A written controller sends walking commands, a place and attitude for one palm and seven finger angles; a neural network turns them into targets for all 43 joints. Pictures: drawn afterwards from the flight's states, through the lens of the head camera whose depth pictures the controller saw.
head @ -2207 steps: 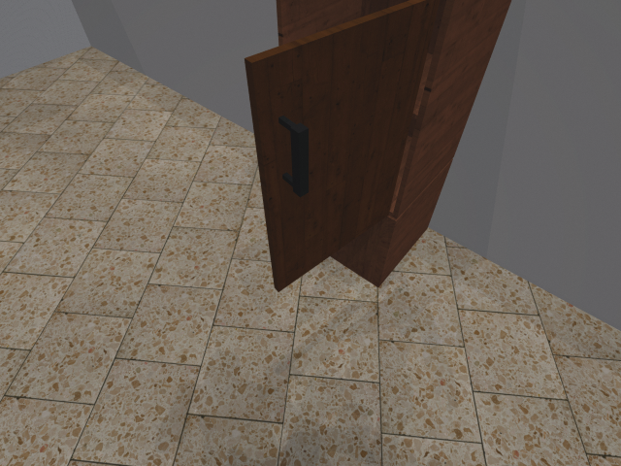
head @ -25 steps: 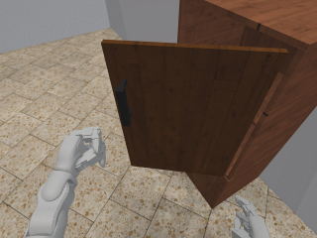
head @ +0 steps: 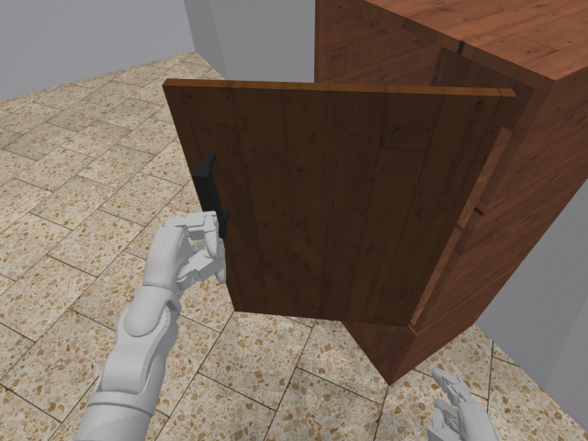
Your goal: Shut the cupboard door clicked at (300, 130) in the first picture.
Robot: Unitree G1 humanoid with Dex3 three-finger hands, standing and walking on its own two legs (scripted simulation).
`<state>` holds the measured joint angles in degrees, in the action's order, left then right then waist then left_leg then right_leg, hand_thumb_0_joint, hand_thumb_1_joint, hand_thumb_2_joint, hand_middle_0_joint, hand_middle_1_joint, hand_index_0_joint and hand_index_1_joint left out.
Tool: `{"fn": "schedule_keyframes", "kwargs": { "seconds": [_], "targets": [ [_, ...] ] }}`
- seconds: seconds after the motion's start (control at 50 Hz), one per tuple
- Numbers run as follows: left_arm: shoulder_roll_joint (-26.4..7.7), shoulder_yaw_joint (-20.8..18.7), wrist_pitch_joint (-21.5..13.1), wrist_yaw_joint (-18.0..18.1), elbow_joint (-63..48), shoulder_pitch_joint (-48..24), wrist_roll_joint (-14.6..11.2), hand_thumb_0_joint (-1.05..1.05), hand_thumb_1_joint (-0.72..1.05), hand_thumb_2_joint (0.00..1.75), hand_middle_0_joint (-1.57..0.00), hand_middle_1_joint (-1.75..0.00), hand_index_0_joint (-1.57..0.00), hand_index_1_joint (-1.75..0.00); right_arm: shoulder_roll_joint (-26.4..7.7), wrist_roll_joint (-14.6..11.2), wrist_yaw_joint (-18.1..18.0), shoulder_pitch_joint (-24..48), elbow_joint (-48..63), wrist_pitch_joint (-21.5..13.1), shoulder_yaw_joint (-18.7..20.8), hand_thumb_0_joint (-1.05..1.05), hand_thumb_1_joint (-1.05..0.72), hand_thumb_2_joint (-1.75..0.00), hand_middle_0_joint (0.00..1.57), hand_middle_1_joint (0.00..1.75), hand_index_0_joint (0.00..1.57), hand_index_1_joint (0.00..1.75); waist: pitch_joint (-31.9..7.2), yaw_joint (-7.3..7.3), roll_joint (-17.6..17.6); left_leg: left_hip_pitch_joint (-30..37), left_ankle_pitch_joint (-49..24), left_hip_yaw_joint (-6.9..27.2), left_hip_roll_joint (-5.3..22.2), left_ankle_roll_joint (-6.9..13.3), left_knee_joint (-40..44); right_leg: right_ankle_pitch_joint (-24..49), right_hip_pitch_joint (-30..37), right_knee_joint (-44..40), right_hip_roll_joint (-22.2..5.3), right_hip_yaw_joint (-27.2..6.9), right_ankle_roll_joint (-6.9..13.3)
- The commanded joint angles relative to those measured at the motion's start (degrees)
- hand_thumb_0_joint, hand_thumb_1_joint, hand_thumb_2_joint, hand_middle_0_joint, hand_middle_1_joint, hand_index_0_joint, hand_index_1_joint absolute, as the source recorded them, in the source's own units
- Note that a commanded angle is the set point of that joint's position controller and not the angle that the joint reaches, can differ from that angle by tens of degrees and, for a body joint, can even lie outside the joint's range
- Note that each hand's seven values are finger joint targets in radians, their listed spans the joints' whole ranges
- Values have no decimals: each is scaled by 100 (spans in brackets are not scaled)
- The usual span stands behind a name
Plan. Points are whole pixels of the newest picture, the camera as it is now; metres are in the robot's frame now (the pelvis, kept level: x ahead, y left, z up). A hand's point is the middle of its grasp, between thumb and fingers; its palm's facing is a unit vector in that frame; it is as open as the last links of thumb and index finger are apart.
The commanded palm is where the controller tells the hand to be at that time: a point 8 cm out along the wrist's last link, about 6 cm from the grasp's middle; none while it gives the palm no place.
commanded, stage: bring the fist close to the handle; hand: left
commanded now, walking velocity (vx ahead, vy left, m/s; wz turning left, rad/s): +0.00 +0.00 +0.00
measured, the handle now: (215, 197) +0.44 +0.15 +0.10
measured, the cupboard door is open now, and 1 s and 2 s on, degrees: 52 50 38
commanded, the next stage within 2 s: push the door shut along its arc in 0.52 s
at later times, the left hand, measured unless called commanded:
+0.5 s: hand (223, 248) +0.33 +0.11 +0.11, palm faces -0.05 -1.00 -0.03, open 3.1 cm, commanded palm +0.31 +0.17 +0.10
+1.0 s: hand (230, 223) +0.37 +0.11 +0.11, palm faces -0.15 -0.99 -0.03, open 3.1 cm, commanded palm +0.37 +0.16 +0.10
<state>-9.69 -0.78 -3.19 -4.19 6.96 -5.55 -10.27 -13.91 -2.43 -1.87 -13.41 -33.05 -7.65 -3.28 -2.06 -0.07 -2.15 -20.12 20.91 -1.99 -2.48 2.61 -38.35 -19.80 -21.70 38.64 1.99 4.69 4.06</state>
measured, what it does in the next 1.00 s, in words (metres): stands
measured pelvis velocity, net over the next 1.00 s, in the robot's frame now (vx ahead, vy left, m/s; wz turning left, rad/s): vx -0.01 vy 0.01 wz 0.00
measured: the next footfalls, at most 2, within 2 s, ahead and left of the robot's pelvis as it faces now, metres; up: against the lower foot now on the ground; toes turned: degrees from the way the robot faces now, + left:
none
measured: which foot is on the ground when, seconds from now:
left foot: down 0.00-1.00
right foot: down 0.00-1.00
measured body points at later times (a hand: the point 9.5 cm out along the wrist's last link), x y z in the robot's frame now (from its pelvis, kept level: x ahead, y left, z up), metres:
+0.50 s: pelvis +0.00 +0.00 +0.00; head +0.01 -0.02 +0.45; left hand +0.33 +0.17 +0.11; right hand +0.15 -0.24 -0.09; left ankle -0.01 +0.09 -0.72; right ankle +0.01 -0.07 -0.72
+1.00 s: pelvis -0.01 +0.01 +0.00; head +0.01 -0.01 +0.45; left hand +0.38 +0.17 +0.12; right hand +0.12 -0.23 -0.10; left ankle -0.01 +0.09 -0.72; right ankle +0.01 -0.07 -0.72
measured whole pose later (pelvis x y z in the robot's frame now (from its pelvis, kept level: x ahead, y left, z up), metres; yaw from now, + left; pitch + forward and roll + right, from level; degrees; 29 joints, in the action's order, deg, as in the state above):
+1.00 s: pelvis -0.01 +0.01 +0.00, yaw +0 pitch +4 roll +0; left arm -11.1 -2.9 -9.8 -8.4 33.1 -26.3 -10.9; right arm -14.5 -2.9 -2.1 -14.8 -35.3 -4.1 -2.9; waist -1.7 1.4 -1.7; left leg -22.1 19.2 -2.5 -2.9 3.2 -37.5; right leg -18.0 -23.8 37.9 1.6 4.3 3.6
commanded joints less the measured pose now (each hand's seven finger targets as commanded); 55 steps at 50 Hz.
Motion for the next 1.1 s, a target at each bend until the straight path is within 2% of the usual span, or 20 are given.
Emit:
{"fn": "schedule_keyframes", "kwargs": {
  "seconds": [0.0,0.04,0.06,0.1,0.14,0.2,0.24,0.34,0.38,0.48,0.52,0.54,0.6,0.64,0.7,0.76,0.82,0.88,1.0,1.08],
  "targets": [
    [-521,-296,-394,114,-898,-2332,-24,0,90,90,-130,-150,-130,-150,-598,-42,-40,421,790,-148,268,0,-90,-90,20,30,20,30,-1203,113,366,244,-1217,289,147,-59,432,1488,583,-659,-282,-589,-306],
    [-582,-342,-431,148,-707,-2538,-24,0,90,90,-130,-150,-130,-150,-611,-44,-56,401,769,-114,287,0,-90,-90,20,30,20,30,-1297,132,472,274,-1260,283,156,-42,400,1554,647,-676,-293,-618,-324],
    [-364,-166,-455,130,-682,-2615,-33,0,90,90,-130,-150,-130,-150,-584,-33,-42,402,778,-113,275,0,-90,-90,20,30,20,30,-1409,109,338,326,-1343,293,143,-50,421,1683,685,-624,-298,-593,-306],
    [-370,-217,-503,156,-594,-2571,-16,0,90,90,-130,-150,-130,-150,-583,-23,-20,347,762,-92,292,0,-90,-90,20,30,20,30,-1653,39,216,426,-1640,298,141,-72,406,2060,811,-510,-285,-546,-270],
    [-581,-502,-495,155,-236,-2066,-22,0,90,90,-130,-150,-130,-150,-622,-21,4,294,772,-40,326,0,-90,-90,20,30,20,30,-1624,-67,599,320,-1795,267,163,-67,407,2361,990,-515,-292,-558,-307],
    [-522,-468,-490,131,-218,-2094,-8,0,90,90,-130,-150,-130,-150,-603,-38,39,342,823,63,308,0,-90,-90,20,30,20,30,-1397,-56,569,149,-1609,187,132,-61,475,2323,978,-591,-331,-631,-346],
    [-701,-637,-519,170,-302,-2015,2,0,90,90,-130,-150,-130,-150,-624,-32,31,359,867,122,332,0,-90,-90,20,30,20,30,-1410,-101,671,159,-1597,171,148,-43,487,2309,1067,-631,-341,-666,-366],
    [-660,-523,-721,157,-845,-2291,-23,0,90,90,-130,-150,-130,-150,-595,-37,8,409,921,122,349,0,-90,-90,20,30,20,30,-1585,-41,283,392,-1614,127,136,-26,497,2336,1109,-665,-324,-698,-359],
    [-453,-314,-775,110,-882,-2237,-42,0,90,90,-130,-150,-130,-150,-569,-50,10,399,886,83,346,0,-90,-90,20,30,20,30,-1530,10,254,472,-1614,153,152,-29,522,2257,991,-668,-288,-641,-329],
    [-565,-407,-665,37,-409,-2135,-101,0,90,90,-130,-150,-130,-150,-629,-74,-29,405,810,99,336,0,-90,-90,20,30,20,30,-1098,58,560,229,-1123,185,129,-21,562,1583,774,-881,-315,-714,-374],
    [-541,-340,-658,33,-439,-2515,-84,0,90,90,-130,-150,-130,-150,-620,-72,-47,429,784,103,333,0,-90,-90,20,30,20,30,-1114,126,532,262,-984,197,124,-17,583,1316,696,-936,-318,-728,-366],
    [-702,-488,-667,56,-433,-2456,-83,0,90,90,-130,-150,-130,-150,-645,-63,-65,444,798,109,342,0,-90,-90,20,30,20,30,-1162,63,501,281,-989,198,134,-13,580,1272,758,-948,-326,-746,-361],
    [-565,-385,-723,53,-400,-2690,-112,0,90,90,-130,-150,-130,-150,-604,-70,-66,480,788,89,307,0,-90,-90,20,30,20,30,-1264,63,360,318,-1013,222,126,-29,600,1294,762,-887,-306,-702,-320],
    [-712,-465,-768,53,-194,-2884,-83,0,90,90,-130,-150,-130,-150,-644,-60,-81,422,740,88,305,0,-90,-90,20,30,20,30,-1208,100,429,345,-1033,256,141,-23,610,1317,705,-858,-286,-650,-308],
    [-615,-318,-837,-59,91,-3373,-58,0,90,90,-130,-150,-130,-150,-636,-68,-85,403,666,74,302,0,-90,-90,20,30,20,30,-1295,197,360,389,-1042,276,143,-29,588,1359,577,-790,-261,-609,-292],
    [-784,-469,-850,-162,578,-3605,-92,0,90,90,-130,-150,-130,-150,-695,-68,-95,327,604,93,299,0,-90,-90,20,30,20,30,-1283,204,400,302,-1057,317,141,-38,596,1385,560,-759,-264,-597,-272],
    [-672,-388,-881,-283,1010,-3991,-108,0,90,90,-130,-150,-130,-150,-705,-75,-79,263,544,93,312,0,-90,-90,20,30,20,30,-1346,247,361,303,-1087,330,131,-45,563,1434,440,-708,-243,-564,-254],
    [-813,-563,-943,-358,1291,-4059,-143,0,90,90,-130,-150,-130,-150,-746,-57,-59,153,555,105,334,0,-90,-90,20,30,20,30,-1581,177,496,283,-1346,323,134,-43,545,1769,610,-614,-252,-557,-252],
    [-812,-429,-1137,-534,1925,-5018,-104,0,90,90,-130,-150,-130,-150,-814,-73,-50,-44,412,138,371,0,-90,-90,20,30,20,30,-1477,398,488,230,-1101,378,143,-41,512,1423,199,-586,-208,-504,-241],
    [-602,-208,-1258,-627,2489,-5768,-91,0,90,90,-130,-150,-130,-150,-854,-63,-31,-235,273,122,400,0,-90,-90,20,30,20,30,-1552,556,322,356,-1015,487,149,-52,463,1207,-205,-508,-168,-427,-214]
  ]
}}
